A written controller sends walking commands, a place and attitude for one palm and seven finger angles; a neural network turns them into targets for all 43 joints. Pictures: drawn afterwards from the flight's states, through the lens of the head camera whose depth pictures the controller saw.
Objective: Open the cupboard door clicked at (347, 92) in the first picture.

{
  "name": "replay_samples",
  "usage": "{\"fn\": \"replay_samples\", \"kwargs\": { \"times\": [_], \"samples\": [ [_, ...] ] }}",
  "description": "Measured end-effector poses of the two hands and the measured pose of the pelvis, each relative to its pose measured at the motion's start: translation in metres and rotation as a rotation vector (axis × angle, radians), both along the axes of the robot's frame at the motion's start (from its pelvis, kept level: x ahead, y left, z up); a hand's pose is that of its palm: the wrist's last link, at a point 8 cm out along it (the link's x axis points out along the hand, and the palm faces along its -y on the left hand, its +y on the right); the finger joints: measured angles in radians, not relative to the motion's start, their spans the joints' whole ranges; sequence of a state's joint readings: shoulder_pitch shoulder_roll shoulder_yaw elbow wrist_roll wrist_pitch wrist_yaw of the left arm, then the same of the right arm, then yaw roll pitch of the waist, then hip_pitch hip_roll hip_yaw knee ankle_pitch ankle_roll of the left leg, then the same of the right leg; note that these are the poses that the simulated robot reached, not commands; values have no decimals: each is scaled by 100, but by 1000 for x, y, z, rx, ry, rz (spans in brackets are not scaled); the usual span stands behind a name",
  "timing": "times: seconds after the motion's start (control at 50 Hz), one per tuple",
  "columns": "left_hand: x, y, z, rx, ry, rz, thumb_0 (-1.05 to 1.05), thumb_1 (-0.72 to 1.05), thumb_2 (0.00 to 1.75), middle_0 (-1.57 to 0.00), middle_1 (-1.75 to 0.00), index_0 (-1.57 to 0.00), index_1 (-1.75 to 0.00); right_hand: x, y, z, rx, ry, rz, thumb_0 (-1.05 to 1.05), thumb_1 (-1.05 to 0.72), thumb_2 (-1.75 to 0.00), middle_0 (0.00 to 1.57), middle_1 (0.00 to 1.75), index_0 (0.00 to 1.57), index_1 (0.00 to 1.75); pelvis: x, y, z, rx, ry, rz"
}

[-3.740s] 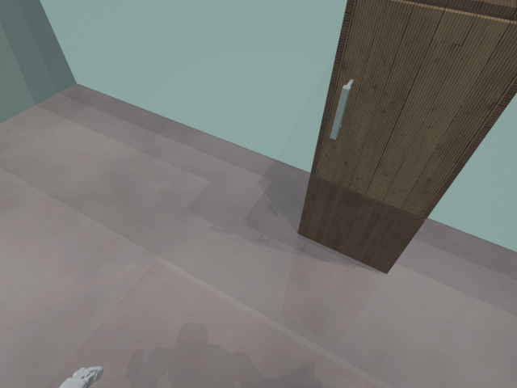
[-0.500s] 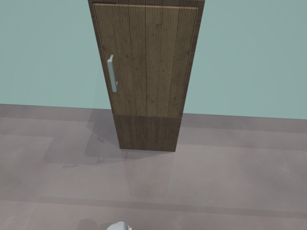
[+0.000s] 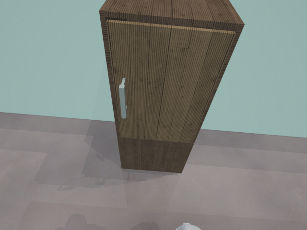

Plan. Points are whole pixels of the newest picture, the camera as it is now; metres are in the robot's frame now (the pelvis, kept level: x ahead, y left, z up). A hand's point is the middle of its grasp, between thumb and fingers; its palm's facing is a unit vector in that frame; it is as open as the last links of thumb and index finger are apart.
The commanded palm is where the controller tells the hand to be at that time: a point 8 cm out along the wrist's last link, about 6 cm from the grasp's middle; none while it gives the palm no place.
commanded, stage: come to a stop and stand still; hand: left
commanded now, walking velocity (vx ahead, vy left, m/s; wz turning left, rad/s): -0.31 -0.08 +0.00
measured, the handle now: (124, 99) +0.58 +0.15 -0.04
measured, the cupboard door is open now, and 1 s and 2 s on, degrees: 0 0 0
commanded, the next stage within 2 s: look again from close up in 0.86 s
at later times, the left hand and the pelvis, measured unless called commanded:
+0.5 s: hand out of the picture +0.09 +0.19 -0.18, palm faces +0.08 -0.97 -0.22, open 7.3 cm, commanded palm none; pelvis +0.01 +0.00 -0.01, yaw +2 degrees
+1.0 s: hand out of the picture +0.01 +0.19 -0.18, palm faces +0.00 -0.98 -0.19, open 7.4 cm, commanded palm none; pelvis +0.00 +0.00 +0.00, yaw +0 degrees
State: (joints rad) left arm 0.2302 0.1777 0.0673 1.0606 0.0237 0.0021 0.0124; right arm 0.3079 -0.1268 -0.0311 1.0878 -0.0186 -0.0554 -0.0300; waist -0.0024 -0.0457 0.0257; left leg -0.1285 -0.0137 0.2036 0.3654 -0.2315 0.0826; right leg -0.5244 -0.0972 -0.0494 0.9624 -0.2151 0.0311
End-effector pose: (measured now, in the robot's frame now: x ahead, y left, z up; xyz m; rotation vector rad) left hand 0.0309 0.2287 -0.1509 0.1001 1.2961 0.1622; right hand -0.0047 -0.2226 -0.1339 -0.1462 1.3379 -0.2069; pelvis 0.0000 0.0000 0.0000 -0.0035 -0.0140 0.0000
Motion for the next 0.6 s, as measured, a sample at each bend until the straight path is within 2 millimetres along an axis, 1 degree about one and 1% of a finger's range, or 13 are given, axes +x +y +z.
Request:
{"fn": "replay_samples", "kwargs": {
  "times": [0.06,0.12,0.18,0.24,0.28,0.34,0.4,0.44,0.52,0.56,0.6],
  "samples": [
    [31,-6,1,12,-23,-14,0,92,90,-19,-30,-19,-29,-6,9,-7,34,67,-19,0,-93,-90,20,30,20,30,15,-4,-2,4,-8,7],
    [55,-14,0,26,-29,-34,0,92,90,-19,-30,-20,-29,-7,14,-16,70,119,-49,1,-92,-90,20,30,20,30,29,-11,-6,11,-12,6],
    [72,-24,-3,45,-31,-53,0,92,90,-19,-30,-20,-29,-4,11,-28,102,153,-80,1,-91,-90,21,30,20,30,40,-21,-14,20,-8,-5],
    [79,-31,-2,59,-33,-65,0,92,90,-20,-30,-20,-29,4,3,-35,112,163,-97,1,-91,-90,21,30,20,30,40,-27,-16,11,1,7],
    [79,-31,1,69,-42,-50,-1,93,90,-20,-30,-20,-29,13,-4,-35,103,163,-82,1,-91,-90,21,30,20,30,37,-28,-15,13,4,16],
    [73,-27,5,78,-46,-28,-1,93,90,-20,-30,-20,-29,31,-15,-34,79,134,-47,1,-91,-90,21,30,20,30,30,-25,-13,12,9,20],
    [64,-19,6,80,-48,-16,0,92,90,-20,-30,-20,-29,50,-23,-31,49,76,-13,1,-91,-90,20,30,20,30,22,-18,-12,9,14,25],
    [57,-11,5,78,-53,-10,0,92,90,-20,-30,-20,-29,61,-25,-27,27,30,10,1,-91,-90,20,30,20,30,16,-12,-12,8,15,26],
    [38,10,-3,59,-65,9,0,91,90,-20,-30,-20,-29,75,-19,-16,-20,-62,53,1,-91,-90,20,30,19,30,4,4,-16,-1,11,28],
    [27,22,-13,42,-62,22,0,91,90,-20,-30,-20,-29,74,-11,-12,-44,-103,65,1,-91,-90,20,30,19,30,-1,14,-21,-9,5,27],
    [15,31,-16,28,-41,36,0,91,90,-20,-30,-20,-29,66,0,-5,-51,-114,70,0,-92,-90,20,30,19,30,-3,21,-18,-4,-7,22]
  ]
}}
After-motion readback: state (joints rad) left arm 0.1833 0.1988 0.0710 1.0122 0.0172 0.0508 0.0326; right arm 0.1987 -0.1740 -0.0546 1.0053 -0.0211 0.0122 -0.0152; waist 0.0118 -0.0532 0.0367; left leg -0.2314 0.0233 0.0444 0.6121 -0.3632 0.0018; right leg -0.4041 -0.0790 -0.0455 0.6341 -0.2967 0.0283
